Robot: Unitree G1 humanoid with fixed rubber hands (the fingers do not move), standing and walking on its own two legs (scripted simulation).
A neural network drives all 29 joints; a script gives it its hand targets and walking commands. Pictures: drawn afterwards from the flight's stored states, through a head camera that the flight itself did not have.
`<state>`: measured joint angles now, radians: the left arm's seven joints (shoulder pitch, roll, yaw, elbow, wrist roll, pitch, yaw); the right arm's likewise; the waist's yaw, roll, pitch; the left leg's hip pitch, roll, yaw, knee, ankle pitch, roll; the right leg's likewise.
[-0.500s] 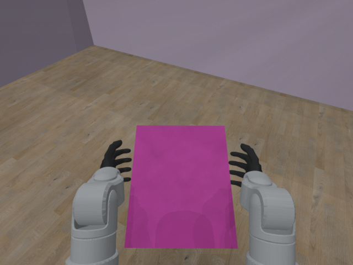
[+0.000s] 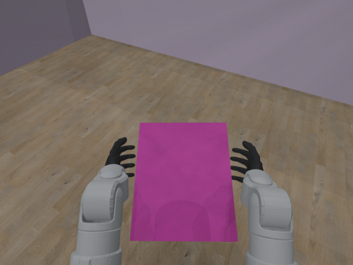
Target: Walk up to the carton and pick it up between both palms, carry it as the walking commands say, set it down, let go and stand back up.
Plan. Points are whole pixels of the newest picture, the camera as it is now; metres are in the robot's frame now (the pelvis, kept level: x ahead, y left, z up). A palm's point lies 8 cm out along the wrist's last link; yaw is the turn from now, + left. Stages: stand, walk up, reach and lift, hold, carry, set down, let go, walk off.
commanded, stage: carry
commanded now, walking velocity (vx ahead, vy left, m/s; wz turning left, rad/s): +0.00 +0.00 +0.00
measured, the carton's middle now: (182, 181) +0.31 -0.01 +0.01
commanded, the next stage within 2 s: hold in 0.86 s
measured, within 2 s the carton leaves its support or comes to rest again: neither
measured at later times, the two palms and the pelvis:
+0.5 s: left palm (116, 172) +0.28 +0.14 +0.09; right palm (251, 176) +0.28 -0.15 +0.09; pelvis +0.00 +0.00 +0.00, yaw +0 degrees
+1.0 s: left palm (118, 186) +0.28 +0.14 +0.04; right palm (245, 187) +0.28 -0.15 +0.05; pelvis +0.00 +0.00 +0.00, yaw +0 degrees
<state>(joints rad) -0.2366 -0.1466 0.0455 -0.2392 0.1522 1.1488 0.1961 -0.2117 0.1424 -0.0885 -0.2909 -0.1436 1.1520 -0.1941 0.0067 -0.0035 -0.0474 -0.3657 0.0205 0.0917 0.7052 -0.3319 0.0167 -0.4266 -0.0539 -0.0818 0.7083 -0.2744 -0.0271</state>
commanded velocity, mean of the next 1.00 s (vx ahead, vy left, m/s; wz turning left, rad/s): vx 0.00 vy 0.00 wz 0.00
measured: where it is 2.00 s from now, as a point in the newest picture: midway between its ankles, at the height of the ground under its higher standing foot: outside the picture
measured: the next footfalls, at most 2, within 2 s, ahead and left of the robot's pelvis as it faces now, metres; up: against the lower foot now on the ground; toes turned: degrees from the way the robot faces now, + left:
none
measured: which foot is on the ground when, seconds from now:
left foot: down 0.00-1.00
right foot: down 0.00-1.00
